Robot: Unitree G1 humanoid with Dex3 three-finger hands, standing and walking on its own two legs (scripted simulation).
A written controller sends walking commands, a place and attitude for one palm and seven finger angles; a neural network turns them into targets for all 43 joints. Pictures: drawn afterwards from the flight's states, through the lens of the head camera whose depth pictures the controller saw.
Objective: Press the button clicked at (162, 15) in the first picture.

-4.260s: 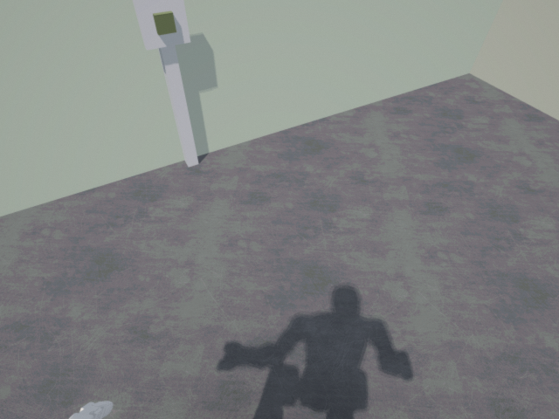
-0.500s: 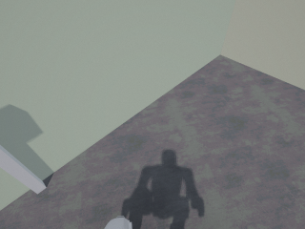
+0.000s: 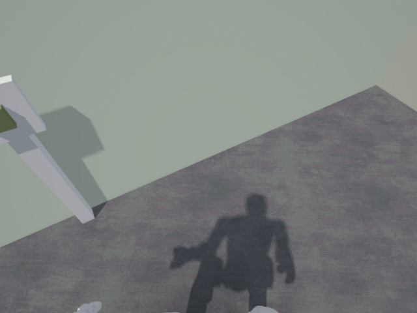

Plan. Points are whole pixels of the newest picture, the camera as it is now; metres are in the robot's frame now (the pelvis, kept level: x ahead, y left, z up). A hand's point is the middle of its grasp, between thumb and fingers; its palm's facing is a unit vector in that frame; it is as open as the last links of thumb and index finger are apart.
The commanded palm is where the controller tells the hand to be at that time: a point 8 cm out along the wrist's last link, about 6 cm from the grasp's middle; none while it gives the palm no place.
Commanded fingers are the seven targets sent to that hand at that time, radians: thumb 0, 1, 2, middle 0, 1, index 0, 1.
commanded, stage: turn to face it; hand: left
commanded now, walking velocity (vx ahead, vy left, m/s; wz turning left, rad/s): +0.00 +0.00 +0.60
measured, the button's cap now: out of the picture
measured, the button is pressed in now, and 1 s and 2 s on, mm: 0 0 0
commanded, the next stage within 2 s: take the last steps up to it in 0.70 s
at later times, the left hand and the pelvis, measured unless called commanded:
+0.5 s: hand out of the picture -0.03 +0.15 -0.16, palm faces +0.34 -0.91 -0.25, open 7.4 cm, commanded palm none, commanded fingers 0.00 0.90 0.90 -0.20 -0.30 -0.20 -0.30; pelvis -0.01 -0.04 +0.00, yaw +19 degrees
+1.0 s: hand out of the picture -0.03 +0.19 -0.16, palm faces +0.44 -0.86 -0.24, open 7.4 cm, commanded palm none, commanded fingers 0.00 0.90 0.90 -0.20 -0.30 -0.20 -0.30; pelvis -0.01 -0.02 +0.00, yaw +25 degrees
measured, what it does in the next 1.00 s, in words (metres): steps on the spot, turning left: right foot, then left foot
